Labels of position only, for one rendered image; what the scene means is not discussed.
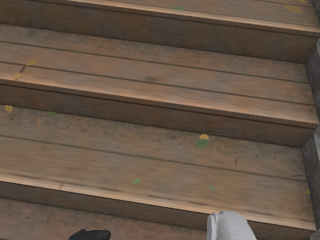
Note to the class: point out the right robot thigh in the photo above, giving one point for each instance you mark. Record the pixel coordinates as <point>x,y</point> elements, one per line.
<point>228,225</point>

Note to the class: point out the robot left hand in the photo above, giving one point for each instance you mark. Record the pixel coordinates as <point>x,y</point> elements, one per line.
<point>91,235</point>

